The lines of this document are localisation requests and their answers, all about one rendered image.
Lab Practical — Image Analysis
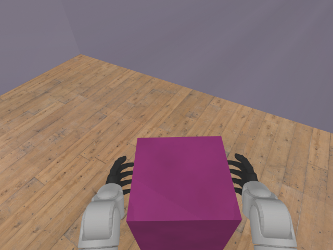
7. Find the robot right forearm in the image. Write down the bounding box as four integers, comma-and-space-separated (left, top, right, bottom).
242, 181, 297, 250

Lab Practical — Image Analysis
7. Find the left robot hand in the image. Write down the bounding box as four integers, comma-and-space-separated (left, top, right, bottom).
106, 156, 134, 195

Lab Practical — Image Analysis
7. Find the right robot hand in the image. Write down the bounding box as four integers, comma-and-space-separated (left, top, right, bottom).
227, 153, 258, 196

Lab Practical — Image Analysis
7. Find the robot left forearm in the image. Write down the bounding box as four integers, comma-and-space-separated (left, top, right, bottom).
78, 183, 124, 250

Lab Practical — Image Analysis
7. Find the carton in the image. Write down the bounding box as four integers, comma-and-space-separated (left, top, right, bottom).
126, 136, 242, 250

